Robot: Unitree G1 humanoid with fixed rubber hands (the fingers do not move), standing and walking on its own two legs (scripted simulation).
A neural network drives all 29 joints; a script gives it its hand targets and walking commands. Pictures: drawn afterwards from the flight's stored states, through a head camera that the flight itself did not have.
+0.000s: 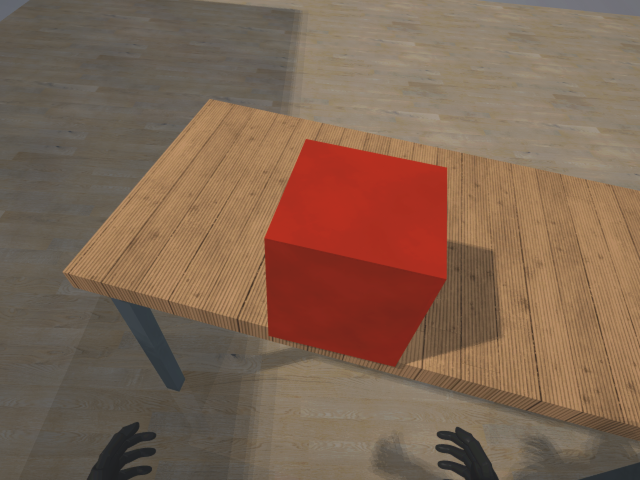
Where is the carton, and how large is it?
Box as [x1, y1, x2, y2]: [264, 139, 446, 366]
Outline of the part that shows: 306,139 264,238 268,334 271,336 394,366 446,279 446,167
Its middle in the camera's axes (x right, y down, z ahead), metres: +0.05 +0.03 +0.60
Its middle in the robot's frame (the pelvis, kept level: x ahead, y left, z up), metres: +0.44 -0.04 +0.00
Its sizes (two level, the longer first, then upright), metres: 0.210 0.200 0.250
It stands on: a table, 0.65 m high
